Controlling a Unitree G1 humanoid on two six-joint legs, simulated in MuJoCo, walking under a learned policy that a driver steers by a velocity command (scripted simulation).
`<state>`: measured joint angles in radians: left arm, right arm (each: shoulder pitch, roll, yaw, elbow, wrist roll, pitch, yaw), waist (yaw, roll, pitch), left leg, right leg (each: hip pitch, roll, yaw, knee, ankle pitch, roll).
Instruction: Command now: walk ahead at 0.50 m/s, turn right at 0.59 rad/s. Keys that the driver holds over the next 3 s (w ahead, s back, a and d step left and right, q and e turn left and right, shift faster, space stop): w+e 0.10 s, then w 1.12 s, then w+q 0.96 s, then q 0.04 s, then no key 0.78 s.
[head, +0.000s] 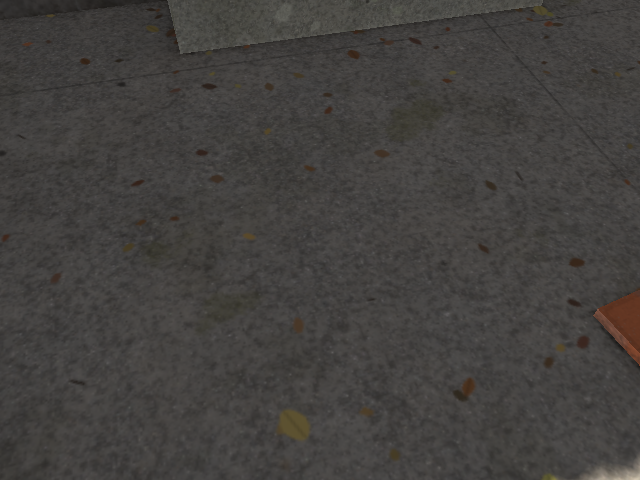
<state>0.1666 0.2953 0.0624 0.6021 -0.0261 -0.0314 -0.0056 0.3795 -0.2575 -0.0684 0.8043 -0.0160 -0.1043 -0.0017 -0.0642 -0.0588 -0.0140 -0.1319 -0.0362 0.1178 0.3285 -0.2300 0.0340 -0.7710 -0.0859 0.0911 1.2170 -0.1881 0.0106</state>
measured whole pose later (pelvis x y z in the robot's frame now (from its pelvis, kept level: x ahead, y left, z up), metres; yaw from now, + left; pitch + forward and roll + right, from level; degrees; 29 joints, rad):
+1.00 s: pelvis +0.56 -0.05 +0.00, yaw -9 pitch +3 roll +1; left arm 0.21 0.28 0.06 0.72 -0.01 -0.06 0.01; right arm 0.32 -0.24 -0.04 0.81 -0.01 -0.09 0.03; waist -0.04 -0.04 -0.01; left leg -0.24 -0.06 0.05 0.36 -0.16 0.07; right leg -0.63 -0.09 0.05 1.10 -0.25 -0.01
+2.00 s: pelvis +1.07 -0.09 -0.01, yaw +14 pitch +2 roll +0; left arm 0.19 0.28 0.07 0.79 -0.01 -0.11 0.01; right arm 0.23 -0.27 -0.08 0.71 0.01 -0.04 0.03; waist -0.01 -0.01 0.05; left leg -0.37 -0.08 0.01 0.51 -0.18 0.09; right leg -0.44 -0.08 0.03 1.21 -0.37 0.01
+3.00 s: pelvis +1.35 -0.04 -0.01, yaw +27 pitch -1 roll +0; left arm 0.14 0.23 0.02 0.90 0.01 -0.02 0.00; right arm 0.24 -0.21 -0.03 0.75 -0.02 0.01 -0.04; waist 0.01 0.00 0.03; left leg -0.23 0.00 -0.06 0.57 -0.33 -0.02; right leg -0.29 0.00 -0.01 0.56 -0.25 -0.01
